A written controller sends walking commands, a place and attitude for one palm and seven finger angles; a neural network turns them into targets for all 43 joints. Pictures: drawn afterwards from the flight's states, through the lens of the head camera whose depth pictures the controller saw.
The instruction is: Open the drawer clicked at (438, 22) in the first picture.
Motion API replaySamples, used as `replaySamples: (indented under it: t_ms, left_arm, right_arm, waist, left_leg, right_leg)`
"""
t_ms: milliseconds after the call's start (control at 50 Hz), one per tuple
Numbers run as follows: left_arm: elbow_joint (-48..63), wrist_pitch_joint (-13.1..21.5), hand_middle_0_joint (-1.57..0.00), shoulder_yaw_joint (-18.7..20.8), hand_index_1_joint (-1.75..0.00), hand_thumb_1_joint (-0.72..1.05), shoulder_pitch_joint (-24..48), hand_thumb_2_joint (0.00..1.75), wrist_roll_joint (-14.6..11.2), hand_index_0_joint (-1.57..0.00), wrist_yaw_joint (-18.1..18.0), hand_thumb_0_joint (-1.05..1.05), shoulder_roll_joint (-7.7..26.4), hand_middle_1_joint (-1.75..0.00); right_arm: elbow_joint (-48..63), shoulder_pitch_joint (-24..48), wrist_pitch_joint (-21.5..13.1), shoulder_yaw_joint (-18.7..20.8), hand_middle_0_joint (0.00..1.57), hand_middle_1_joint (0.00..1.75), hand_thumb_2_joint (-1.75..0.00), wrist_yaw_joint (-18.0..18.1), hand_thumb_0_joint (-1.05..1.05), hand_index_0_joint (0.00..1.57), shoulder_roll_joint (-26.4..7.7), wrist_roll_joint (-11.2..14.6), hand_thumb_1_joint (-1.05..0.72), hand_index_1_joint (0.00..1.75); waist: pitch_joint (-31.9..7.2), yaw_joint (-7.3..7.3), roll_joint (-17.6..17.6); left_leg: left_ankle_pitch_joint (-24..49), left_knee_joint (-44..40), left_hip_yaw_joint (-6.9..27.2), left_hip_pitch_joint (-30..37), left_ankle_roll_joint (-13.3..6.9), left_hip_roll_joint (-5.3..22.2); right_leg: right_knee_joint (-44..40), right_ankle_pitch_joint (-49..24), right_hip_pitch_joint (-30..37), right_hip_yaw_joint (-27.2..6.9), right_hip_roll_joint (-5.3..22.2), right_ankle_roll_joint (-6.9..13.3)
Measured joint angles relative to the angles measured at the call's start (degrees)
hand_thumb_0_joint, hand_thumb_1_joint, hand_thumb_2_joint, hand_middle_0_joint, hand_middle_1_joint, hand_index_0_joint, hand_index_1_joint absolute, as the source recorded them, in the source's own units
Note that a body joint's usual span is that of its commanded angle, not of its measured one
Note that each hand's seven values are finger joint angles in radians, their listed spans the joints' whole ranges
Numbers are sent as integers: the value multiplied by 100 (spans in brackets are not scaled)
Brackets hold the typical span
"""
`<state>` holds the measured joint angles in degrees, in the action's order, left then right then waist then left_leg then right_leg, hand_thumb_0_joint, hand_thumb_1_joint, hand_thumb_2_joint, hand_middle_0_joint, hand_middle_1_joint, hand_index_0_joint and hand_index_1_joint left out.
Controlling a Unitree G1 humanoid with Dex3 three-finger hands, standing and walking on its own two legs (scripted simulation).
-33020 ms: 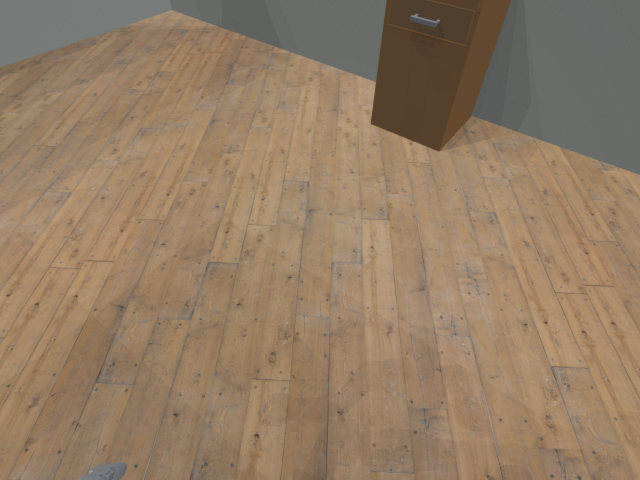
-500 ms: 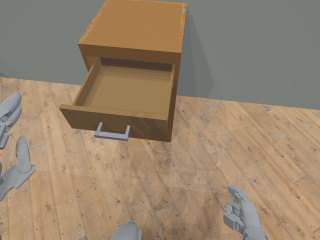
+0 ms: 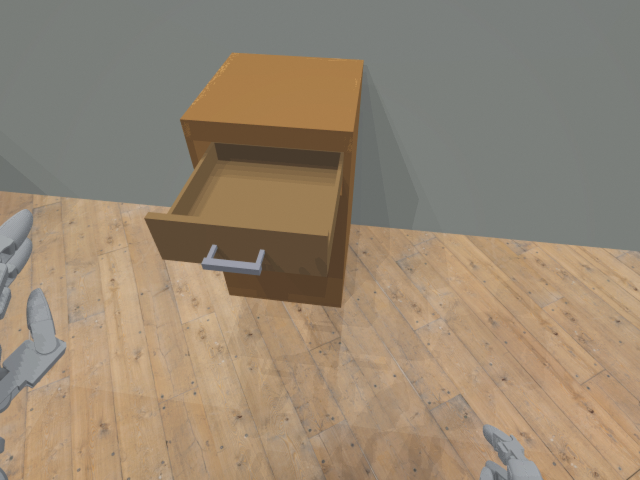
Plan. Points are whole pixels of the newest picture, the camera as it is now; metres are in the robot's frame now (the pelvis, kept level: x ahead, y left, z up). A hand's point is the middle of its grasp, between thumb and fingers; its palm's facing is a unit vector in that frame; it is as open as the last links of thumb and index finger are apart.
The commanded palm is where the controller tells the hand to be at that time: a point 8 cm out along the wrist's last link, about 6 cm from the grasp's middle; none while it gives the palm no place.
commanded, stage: stop stepping back and stand still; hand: left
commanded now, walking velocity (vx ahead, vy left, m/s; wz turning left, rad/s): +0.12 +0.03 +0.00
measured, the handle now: (234, 259) +0.57 +0.21 -0.14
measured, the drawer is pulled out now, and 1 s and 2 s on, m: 0.30 0.30 0.30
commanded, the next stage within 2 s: let the arm hang, fingers relaxed in 1.00 s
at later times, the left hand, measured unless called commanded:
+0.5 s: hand (52, 375) +0.17 +0.23 +0.17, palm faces +0.38 -0.79 -0.48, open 7.4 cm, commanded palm +0.11 +0.28 +0.19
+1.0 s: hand (61, 333) +0.21 +0.25 +0.17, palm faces +0.33 -0.81 -0.48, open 7.4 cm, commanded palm +0.14 +0.29 +0.19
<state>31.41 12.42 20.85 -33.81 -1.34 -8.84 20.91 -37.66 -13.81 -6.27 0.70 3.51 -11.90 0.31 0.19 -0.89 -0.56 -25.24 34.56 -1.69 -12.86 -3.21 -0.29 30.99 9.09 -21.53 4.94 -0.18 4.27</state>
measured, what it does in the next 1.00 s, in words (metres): stands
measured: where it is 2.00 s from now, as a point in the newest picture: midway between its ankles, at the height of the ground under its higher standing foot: outside the picture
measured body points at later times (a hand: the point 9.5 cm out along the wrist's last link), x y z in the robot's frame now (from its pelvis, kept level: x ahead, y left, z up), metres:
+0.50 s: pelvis +0.00 -0.01 +0.01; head +0.00 +0.00 +0.46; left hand +0.14 +0.27 +0.20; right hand +0.16 -0.25 -0.07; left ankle +0.00 +0.10 -0.73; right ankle +0.05 -0.09 -0.73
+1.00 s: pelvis +0.03 +0.01 +0.01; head +0.06 +0.02 +0.46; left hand +0.19 +0.29 +0.19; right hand +0.21 -0.21 -0.07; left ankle +0.00 +0.10 -0.73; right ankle +0.05 -0.09 -0.73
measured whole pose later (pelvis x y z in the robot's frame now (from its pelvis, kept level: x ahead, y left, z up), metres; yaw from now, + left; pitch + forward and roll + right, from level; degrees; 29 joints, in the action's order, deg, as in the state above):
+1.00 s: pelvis +0.03 +0.01 +0.01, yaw +2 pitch +0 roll +0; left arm 34.8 11.1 20.5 -37.9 -2.7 -8.2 22.7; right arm -33.6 -9.7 -4.3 -0.8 2.8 -10.4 0.5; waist 3.7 -0.9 -1.0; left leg -15.5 24.6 -3.8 -9.6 -2.1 -1.1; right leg 24.5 11.2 -13.7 3.2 -1.1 2.0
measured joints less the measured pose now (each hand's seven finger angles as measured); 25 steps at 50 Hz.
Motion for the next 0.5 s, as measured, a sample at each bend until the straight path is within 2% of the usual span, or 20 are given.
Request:
replaySamples:
  t_ms: [40,80,120,160,180,200,220,240,280,320,360,400,460,500]
  left_arm:
    - [-3,-33,-21,-83,-30,88,-26,89,5,-21,-20,2,-79,-30]
    - [21,-88,-21,-148,-30,88,-123,89,57,-21,-32,2,-108,-30]
    - [63,-125,-21,-153,-30,88,-163,89,110,-21,-3,2,11,-30]
    - [63,-70,-21,-90,-30,88,-222,89,91,-21,33,2,181,-30]
    - [67,-29,-21,-23,-30,88,-250,89,82,-22,48,2,258,-30]
    - [43,11,-21,21,-30,88,-220,89,74,-22,69,2,268,-30]
    - [9,17,-21,17,-30,88,-146,89,55,-22,93,2,235,-30]
    - [-34,26,-21,-12,-30,88,-76,89,38,-22,118,2,179,-30]
    - [-83,33,-21,-70,-30,88,-63,89,9,-22,137,2,37,-30]
    - [-29,14,-21,-107,-30,88,-172,89,0,-22,125,2,-67,-30]
    - [107,10,-21,-137,-30,88,-331,89,20,-22,85,2,-96,-30]
    - [250,35,-21,-167,-30,88,-408,89,37,-22,50,2,-55,-30]
    - [274,44,-21,-122,-30,88,-416,89,57,-22,38,2,88,-30]
    - [235,35,-21,-32,-30,88,-380,89,41,-22,29,2,189,-30]
  right_arm:
    - [17,35,5,-82,20,30,-90,21,1,20,59,-45,-91,30]
    - [130,-16,-27,-133,20,30,-90,29,1,21,110,-72,-91,30]
    - [246,-127,-86,-113,20,30,-90,17,1,21,180,-64,-91,30]
    - [270,-228,-100,-141,20,30,-90,-11,1,21,227,-24,-91,30]
    - [276,-245,-85,-162,20,30,-90,-24,1,21,234,-16,-91,30]
    - [248,-194,-50,-164,20,30,-90,-32,1,21,212,-14,-91,30]
    - [177,-122,-8,-142,20,30,-90,-40,1,21,178,-5,-91,30]
    - [85,-65,30,-110,20,30,-90,-48,1,21,144,-5,-91,30]
    - [-49,-19,104,-58,20,30,-90,-62,1,21,88,-19,-91,30]
    - [-59,-37,133,-39,20,30,-90,-51,1,21,60,-29,-91,30]
    - [36,-94,74,-46,20,30,-90,-19,1,21,16,-52,-91,30]
    - [168,-116,-25,-21,20,30,-90,23,1,21,-41,-86,-91,30]
    - [247,-62,-79,-10,20,30,-90,47,1,20,-32,-47,-91,30]
    - [267,-4,-101,-28,20,30,-90,43,1,20,6,-16,-91,30]
  waist:
    - [2,-9,-86]
    - [-29,-59,-72]
    - [-54,-166,9]
    - [-115,-180,16]
    - [-143,-147,-15]
    - [-94,-106,19]
    - [-26,-89,73]
    - [9,-76,106]
    - [-15,-42,96]
    - [-62,-18,-1]
    - [-80,-22,-74]
    - [4,-20,-86]
    - [107,42,-174]
    - [124,34,-181]
  left_leg:
    - [334,-207,-47,70,68,-23]
    - [538,-366,-45,116,118,9]
    - [884,-418,50,83,137,95]
    - [872,-263,144,-16,269,122]
    - [746,-85,139,-132,289,121]
    - [550,160,170,-259,241,148]
    - [353,457,234,-395,191,152]
    - [239,780,270,-534,163,124]
    - [249,1141,215,-700,144,40]
    - [301,816,47,-602,104,-21]
    - [418,-63,-83,-270,36,-32]
    - [981,-659,-94,-63,41,-15]
    - [1164,-711,-163,32,163,-82]
    - [1089,-698,-157,71,187,-103]
  right_leg:
    - [121,326,-54,-66,10,-52]
    - [507,956,-172,-150,-61,-245]
    - [1164,1219,-219,-136,-118,-414]
    - [848,1350,113,-115,-100,-464]
    - [453,1183,276,-165,-87,-401]
    - [318,640,269,-136,-128,-269]
    - [334,410,243,-75,-167,-128]
    - [313,350,245,-21,-183,-35]
    - [125,312,291,5,-178,30]
    - [-112,221,345,-28,-140,20]
    - [-257,149,377,-31,-118,-15]
    - [-219,173,366,2,-111,-74]
    - [-82,384,383,-88,-39,-254]
    - [-137,233,445,-94,-29,-225]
